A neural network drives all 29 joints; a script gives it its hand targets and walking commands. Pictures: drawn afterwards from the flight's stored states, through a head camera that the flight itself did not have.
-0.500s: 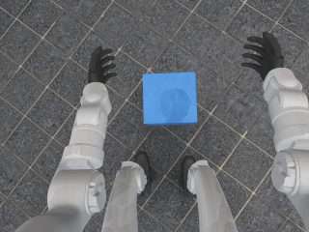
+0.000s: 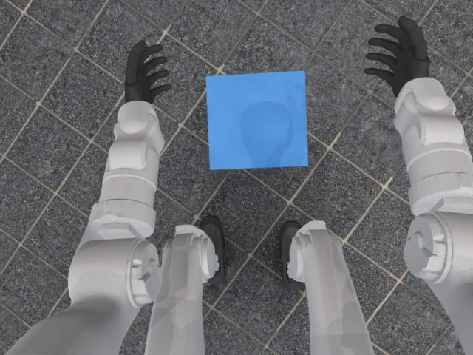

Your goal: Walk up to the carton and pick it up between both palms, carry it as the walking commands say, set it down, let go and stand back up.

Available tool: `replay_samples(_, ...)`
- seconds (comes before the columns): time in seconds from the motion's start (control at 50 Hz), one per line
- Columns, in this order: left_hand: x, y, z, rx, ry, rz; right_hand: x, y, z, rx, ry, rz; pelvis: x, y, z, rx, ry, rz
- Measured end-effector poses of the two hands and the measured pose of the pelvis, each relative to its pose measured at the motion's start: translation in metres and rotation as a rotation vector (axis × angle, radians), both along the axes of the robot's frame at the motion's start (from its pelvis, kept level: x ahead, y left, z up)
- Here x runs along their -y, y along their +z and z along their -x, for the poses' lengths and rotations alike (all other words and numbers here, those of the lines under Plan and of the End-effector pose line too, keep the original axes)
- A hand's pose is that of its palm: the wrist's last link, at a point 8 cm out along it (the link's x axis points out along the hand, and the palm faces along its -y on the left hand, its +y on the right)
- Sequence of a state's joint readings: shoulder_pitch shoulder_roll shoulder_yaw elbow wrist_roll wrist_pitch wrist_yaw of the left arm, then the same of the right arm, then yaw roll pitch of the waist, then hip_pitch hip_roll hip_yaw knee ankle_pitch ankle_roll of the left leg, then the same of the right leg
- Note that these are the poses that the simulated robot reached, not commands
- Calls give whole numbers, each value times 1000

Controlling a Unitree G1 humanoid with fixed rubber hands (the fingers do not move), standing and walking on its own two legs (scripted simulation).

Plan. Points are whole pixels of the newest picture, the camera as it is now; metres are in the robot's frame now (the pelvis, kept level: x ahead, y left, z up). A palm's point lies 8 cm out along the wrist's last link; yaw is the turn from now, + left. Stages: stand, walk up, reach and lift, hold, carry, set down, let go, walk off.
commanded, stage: reach and lift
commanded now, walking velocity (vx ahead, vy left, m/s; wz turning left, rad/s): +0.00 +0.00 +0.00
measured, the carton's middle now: (255, 129) +0.48 -0.02 -0.45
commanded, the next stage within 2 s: none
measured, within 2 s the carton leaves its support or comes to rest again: neither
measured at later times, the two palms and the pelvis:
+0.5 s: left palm (168, 114) +0.50 +0.15 -0.27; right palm (366, 103) +0.49 -0.24 -0.27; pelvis -0.03 +0.01 -0.13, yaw +0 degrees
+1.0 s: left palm (181, 116) +0.51 +0.15 -0.38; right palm (338, 121) +0.48 -0.22 -0.40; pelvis -0.03 +0.01 -0.20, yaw +0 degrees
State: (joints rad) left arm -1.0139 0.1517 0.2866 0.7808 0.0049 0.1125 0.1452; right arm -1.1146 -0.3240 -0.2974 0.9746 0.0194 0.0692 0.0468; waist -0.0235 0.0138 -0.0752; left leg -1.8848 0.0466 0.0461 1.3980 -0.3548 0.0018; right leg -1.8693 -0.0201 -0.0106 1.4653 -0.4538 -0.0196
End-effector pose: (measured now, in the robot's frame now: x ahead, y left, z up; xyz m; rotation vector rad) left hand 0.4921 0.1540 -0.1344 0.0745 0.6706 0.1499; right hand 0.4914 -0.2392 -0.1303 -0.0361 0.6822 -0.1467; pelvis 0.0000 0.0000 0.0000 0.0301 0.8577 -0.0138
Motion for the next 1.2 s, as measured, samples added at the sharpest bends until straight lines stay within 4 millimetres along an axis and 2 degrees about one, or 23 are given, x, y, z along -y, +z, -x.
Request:
replay_samples(0.14, -1, -45, 3, 18, -6, 7, 5, -51, 9, 9, -22, 13, -4, -44, 11, 28, -15, -3)
replay_samples(0.36, 3, -97, -1, -24, -9, 0, 2, -106, 6, -22, -21, 13, -8, -101, 25, 80, -15, -7)
replay_samples(0.52, 4, -141, -3, -21, -11, 10, -4, -148, 3, -23, -30, 20, -7, -133, 27, 97, -12, -4)
replay_samples(0.76, 4, -210, 5, -86, -28, 8, -11, -218, 13, -70, -38, 11, -7, -171, 30, 141, -10, 3)
replay_samples(0.86, -1, -218, -10, -61, -19, -3, -15, -245, 15, -76, -25, 1, -8, -186, 32, 165, -7, 0)
replay_samples(1.0, 6, -241, -19, -75, -31, -1, -18, -272, 14, -70, -1, 5, -7, -201, 35, 207, -5, 0)
replay_samples(1.1, 10, -249, -27, -65, -31, -5, -20, -284, 16, -60, 16, 4, -6, -203, 39, 274, -6, -1)
replay_samples(1.2, 15, -248, -28, -62, -29, -3, -20, -285, 17, -51, 17, -9, -6, -204, 40, 300, -9, -5)
